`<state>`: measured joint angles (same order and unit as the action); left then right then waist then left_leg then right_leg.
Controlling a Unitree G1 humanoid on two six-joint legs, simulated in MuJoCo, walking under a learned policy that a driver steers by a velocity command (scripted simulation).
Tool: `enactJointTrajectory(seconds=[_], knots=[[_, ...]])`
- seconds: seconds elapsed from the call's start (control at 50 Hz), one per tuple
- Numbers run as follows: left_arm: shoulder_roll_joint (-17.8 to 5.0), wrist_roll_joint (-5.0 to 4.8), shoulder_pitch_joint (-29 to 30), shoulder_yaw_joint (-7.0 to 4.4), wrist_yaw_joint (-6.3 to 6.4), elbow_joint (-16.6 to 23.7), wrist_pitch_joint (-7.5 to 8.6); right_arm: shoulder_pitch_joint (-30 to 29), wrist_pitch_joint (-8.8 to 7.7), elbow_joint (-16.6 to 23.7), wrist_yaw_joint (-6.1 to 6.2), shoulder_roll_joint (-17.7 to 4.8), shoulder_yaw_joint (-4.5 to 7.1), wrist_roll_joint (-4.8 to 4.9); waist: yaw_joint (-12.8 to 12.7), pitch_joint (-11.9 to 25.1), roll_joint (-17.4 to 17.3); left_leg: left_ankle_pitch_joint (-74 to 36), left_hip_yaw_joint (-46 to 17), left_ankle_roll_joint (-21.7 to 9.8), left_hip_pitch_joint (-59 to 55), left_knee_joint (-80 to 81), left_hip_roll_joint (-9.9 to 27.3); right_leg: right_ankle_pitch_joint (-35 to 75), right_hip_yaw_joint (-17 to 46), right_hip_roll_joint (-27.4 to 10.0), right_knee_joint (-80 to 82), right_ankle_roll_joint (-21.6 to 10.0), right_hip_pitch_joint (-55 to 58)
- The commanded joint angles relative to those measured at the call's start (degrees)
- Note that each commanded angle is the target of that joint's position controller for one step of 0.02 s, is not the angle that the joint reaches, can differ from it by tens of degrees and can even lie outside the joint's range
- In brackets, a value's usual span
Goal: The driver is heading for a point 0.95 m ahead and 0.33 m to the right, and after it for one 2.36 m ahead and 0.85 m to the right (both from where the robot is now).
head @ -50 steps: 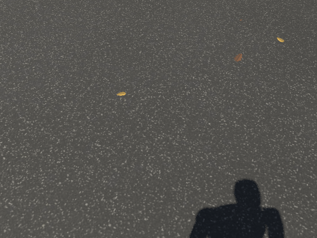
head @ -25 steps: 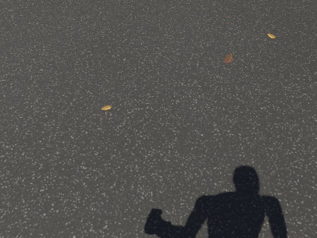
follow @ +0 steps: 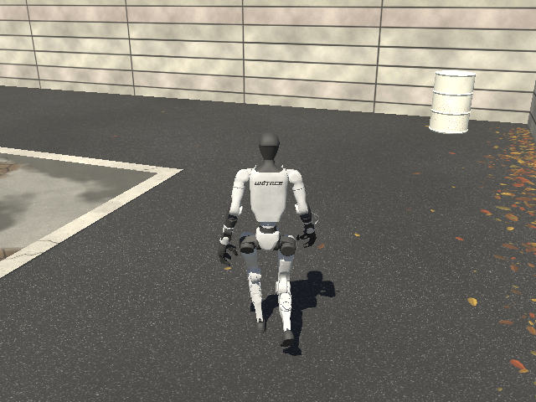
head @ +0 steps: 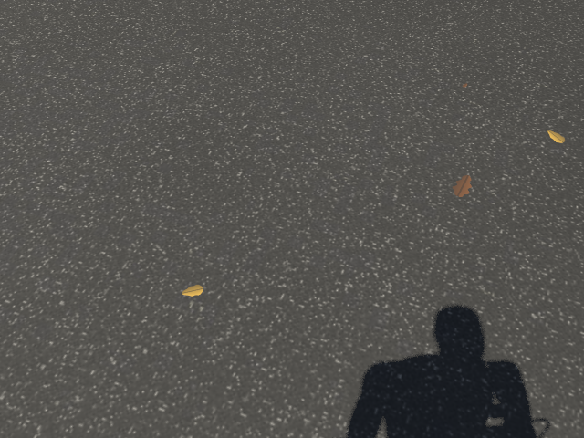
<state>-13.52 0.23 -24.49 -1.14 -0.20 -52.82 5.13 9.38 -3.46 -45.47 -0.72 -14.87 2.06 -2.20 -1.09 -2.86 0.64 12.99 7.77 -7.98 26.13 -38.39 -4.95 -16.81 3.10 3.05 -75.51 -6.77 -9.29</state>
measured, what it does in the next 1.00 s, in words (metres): walks ahead, turning right: right foot, then left foot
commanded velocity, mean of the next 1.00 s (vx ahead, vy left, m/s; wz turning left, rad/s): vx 0.96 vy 0.00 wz -0.77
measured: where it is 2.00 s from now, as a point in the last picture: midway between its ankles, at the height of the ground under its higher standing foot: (431, 214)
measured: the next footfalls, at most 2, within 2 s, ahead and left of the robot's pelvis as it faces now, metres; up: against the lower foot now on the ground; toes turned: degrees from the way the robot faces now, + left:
right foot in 0.38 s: +0.54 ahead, -0.10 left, +0.00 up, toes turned -18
left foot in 0.80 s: +1.00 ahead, -0.10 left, +0.00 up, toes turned -40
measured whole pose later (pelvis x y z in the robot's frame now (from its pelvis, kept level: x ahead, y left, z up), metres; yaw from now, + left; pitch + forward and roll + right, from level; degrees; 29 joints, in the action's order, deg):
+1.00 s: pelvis +0.89 -0.19 +0.03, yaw -46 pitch +2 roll +2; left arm -22.1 2.3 -7.4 -4.4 -1.9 -40.8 1.3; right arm 20.0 -5.9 -45.9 0.1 -17.7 2.6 -1.8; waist 2.2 -2.7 3.3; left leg 14.9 5.9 1.9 11.1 -24.7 1.8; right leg -19.8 1.0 1.4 -69.8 -4.4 -35.5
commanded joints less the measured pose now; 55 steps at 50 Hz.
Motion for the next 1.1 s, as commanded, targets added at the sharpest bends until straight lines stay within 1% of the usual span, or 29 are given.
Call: enactJointTrajectory(seconds=[0.02,0.1,0.18,0.24,0.28,0.32,0.36,0.38,0.4,0.42,0.44,0.46,0.48,0.52,0.58,0.64,0.7,0.74,0.76,0.78,0.8,0.82,0.84,0.86,0.9,0.94,0.98,1.04,1.1], knots=[[-4.7,0.70,2.9,-0.47,-0.76,6.6,0.20,9.0,-1.83,-1.8,0.01,-2.9,1.63,-0.44,1.3,0.9,2.7,18.0,-33.5,-6.5,-18.0,28.1,20.7,2.9,3.6,-7.1,-7.1,-1.2,-27.2],[-2.1,1.32,7.1,0.26,-2.56,8.3,-3.27,10.8,-4.67,-5.3,-0.39,-2.8,1.12,1.14,-2.0,-5.7,-1.5,6.4,-15.5,-1.0,-7.6,35.2,16.3,8.2,2.9,-10.7,1.0,1.0,-29.0],[-2.2,0.20,18.3,0.50,-3.06,11.6,-2.70,13.2,-5.85,-6.1,-0.86,-2.5,0.51,1.56,0.5,-7.3,-0.9,-18.9,0.7,4.5,-9.9,36.2,10.2,23.0,-4.3,-8.0,17.8,0.3,-29.6],[-1.2,0.06,24.7,1.13,-3.92,13.4,-1.81,17.6,-6.11,-7.5,0.28,-3.9,0.01,2.05,2.4,-6.6,-0.8,-38.3,5.2,7.0,-18.0,35.7,11.2,29.7,-11.1,-5.5,30.4,-1.4,-26.3],[-2.7,0.49,24.5,0.86,-4.18,12.9,-1.57,18.7,-5.58,-7.6,1.75,-6.0,-0.02,1.84,1.6,-3.8,-3.6,-59.4,7.1,8.7,-27.1,30.5,12.6,29.3,-14.6,-1.7,35.6,-2.8,-23.4],[-5.4,0.78,19.2,0.05,-4.02,11.2,-1.86,17.7,-4.01,-6.8,3.82,-9.5,0.75,1.35,-2.2,1.1,-7.1,-77.1,7.6,9.6,-33.2,19.1,14.8,23.5,-16.4,2.5,37.9,-3.6,-16.8],[-10.4,0.84,-1.2,-2.38,-3.14,5.4,-2.33,11.9,-1.86,-4.8,4.74,-12.6,1.87,0.02,-12.6,10.5,-8.4,-82.9,5.8,8.8,-28.8,-7.1,17.4,14.7,-13.2,4.5,37.6,-6.7,3.0],[-12.8,0.39,-12.4,-4.25,-2.02,2.5,-2.56,7.2,-1.09,-3.6,4.27,-14.0,2.70,-0.16,-18.7,13.1,-5.6,-64.5,5.9,7.9,-20.3,-30.9,14.3,11.2,-6.9,1.6,43.0,-10.2,14.0],[-14.2,-1.03,-8.1,-5.28,-0.86,1.7,-3.31,2.9,-2.16,-1.1,2.48,-6.7,1.16,-0.99,-13.0,8.3,7.9,3.0,2.9,6.9,0.3,-49.9,3.4,13.1,2.7,-3.5,40.0,-10.8,21.1],[-20.6,1.53,-4.1,-6.38,-0.96,3.6,-3.54,9.1,-3.42,5.4,1.93,-2.3,-0.40,1.50,-4.3,16.1,14.5,18.0,-7.8,10.1,23.0,-64.7,1.0,14.9,31.9,-15.6,44.5,-24.5,36.6],[-17.6,1.42,-3.8,-6.53,-0.38,5.0,-3.65,5.5,-4.98,6.9,1.69,-4.4,-1.21,1.08,-6.9,17.8,3.8,13.3,-14.3,8.7,29.0,-60.0,3.5,-2.6,43.9,-19.1,57.7,-25.0,36.5],[-12.7,1.26,-1.9,-5.58,0.17,4.3,-3.54,2.9,-5.77,6.8,1.18,-6.3,-1.07,0.73,-4.2,7.9,-5.0,8.3,-14.6,7.6,27.2,-50.6,6.9,-7.4,40.0,-17.5,63.1,-20.6,24.3],[-10.6,1.11,0.9,-4.96,0.14,4.0,-3.25,1.6,-5.38,6.9,0.96,-5.9,-1.00,-0.21,-0.5,3.0,-8.0,7.4,-13.6,7.7,22.5,-44.4,8.7,-5.0,34.2,-14.4,64.3,-16.9,13.8],[-9.7,0.46,3.1,-4.15,0.46,4.9,-1.45,2.4,-2.46,6.9,0.57,-5.2,-1.58,-2.56,3.4,-1.1,-8.6,8.3,-13.2,9.8,15.5,-37.7,11.0,1.7,27.9,-9.9,64.9,-15.3,-0.3],[-11.9,0.10,3.9,-4.50,0.08,5.8,0.41,-5.5,-0.64,11.1,-0.20,-4.2,-2.43,-2.19,2.7,-4.3,-5.5,1.3,-9.1,12.0,8.6,-20.7,12.2,9.1,20.4,-4.1,68.0,-13.6,-13.4],[-12.8,-0.45,1.0,-5.30,-0.61,5.6,0.54,-12.6,-0.87,14.0,-0.76,-2.9,-3.29,-0.10,-1.5,-2.8,-0.5,-15.3,-7.3,11.3,1.8,-4.2,9.6,20.7,17.3,-1.3,66.1,-9.5,-12.2],[-13.9,-0.69,-1.4,-5.95,-0.85,5.5,0.19,-15.4,-1.14,15.5,-0.44,-4.4,-2.96,0.65,-4.3,-0.5,2.5,-18.6,-7.8,9.9,-0.7,4.2,7.1,28.8,19.2,-3.2,62.4,-7.1,-3.1],[-14.9,-0.41,-0.2,-6.29,-0.33,6.1,-0.01,-11.9,-1.48,14.9,0.15,-6.8,-2.05,0.57,-2.4,2.2,2.9,-15.0,-8.6,9.2,-7.8,9.4,4.9,36.9,20.3,-3.6,56.0,-4.6,1.2],[-16.6,0.04,0.8,-6.59,-0.36,6.5,0.01,-5.5,-1.76,13.2,0.81,-9.6,-0.81,0.77,0.8,6.8,2.4,-10.1,-8.9,8.4,-14.9,9.2,3.5,44.0,20.0,-3.3,47.5,-3.3,3.0],[-18.3,0.24,3.9,-6.89,-0.62,7.1,0.21,5.2,-2.06,10.7,1.62,-11.9,0.44,0.87,7.5,12.3,2.0,-6.3,-8.8,7.8,-26.8,8.7,4.5,44.2,18.7,-1.8,34.9,-2.1,-0.5],[-14.3,0.47,6.5,-5.80,-0.77,8.6,0.92,18.5,-2.23,8.4,2.88,-15.8,2.14,-0.13,13.4,19.2,-0.5,7.0,-15.6,6.4,-41.4,6.2,12.5,33.2,15.9,0.6,17.8,-1.4,-9.4],[-4.0,-0.99,4.6,-3.18,-0.49,11.4,1.15,22.5,-2.20,7.5,3.26,-19.4,3.10,-2.74,10.5,24.0,-16.0,25.2,-40.1,3.8,-53.2,13.4,29.3,-13.1,9.5,6.4,-0.1,-0.7,-26.5],[-6.4,-1.75,0.6,-2.38,-0.29,13.4,0.58,15.8,-1.78,8.0,2.47,-19.7,3.89,-1.95,5.0,26.2,-24.4,34.1,-62.3,-0.3,-50.6,23.3,33.3,-10.2,6.2,3.5,-7.4,-1.2,-34.7],[-9.9,-0.13,5.8,-2.77,-0.06,11.8,-0.63,8.9,-1.39,9.6,2.10,-12.4,2.77,-1.36,5.2,16.3,-13.2,38.0,-52.5,0.1,-41.6,24.3,29.5,-3.3,4.1,-1.2,-7.7,-1.1,-37.0],[-10.0,1.30,11.3,-3.16,-1.15,12.0,-2.08,7.2,-1.29,7.8,1.74,-6.7,1.29,-1.39,4.3,5.8,-2.1,4.5,-31.4,0.8,-28.9,22.2,24.8,-0.1,1.8,-4.7,-2.9,0.9,-34.6],[-6.8,2.32,12.2,-2.54,-1.89,14.1,-3.64,11.8,-2.53,3.5,1.12,-4.3,0.31,-0.27,2.4,2.8,-5.3,-28.3,-20.9,1.0,-23.7,20.0,22.8,-4.1,1.3,-5.6,0.0,2.5,-33.0],[-4.3,2.64,15.0,-1.54,-2.19,16.6,-3.64,14.3,-4.12,0.4,0.07,-4.2,0.14,1.20,1.4,2.4,-7.5,-44.6,-15.6,1.0,-22.9,20.9,21.1,-3.9,2.0,-3.5,6.8,3.0,-33.5],[-3.3,1.98,15.4,0.16,-3.45,17.5,-2.70,5.7,-4.21,1.0,-0.46,-6.8,0.45,1.53,-2.8,3.0,-9.0,-42.4,-5.2,2.6,-11.3,24.7,14.4,10.5,-1.4,-1.4,32.3,3.2,-17.1],[-4.7,2.21,15.7,0.43,-3.80,15.5,-2.48,9.2,-3.53,-1.1,-0.97,-9.8,1.15,2.99,-2.7,3.3,-7.7,-37.6,-8.1,2.5,-9.0,24.0,14.0,22.3,-4.3,0.2,41.2,2.9,-2.9]])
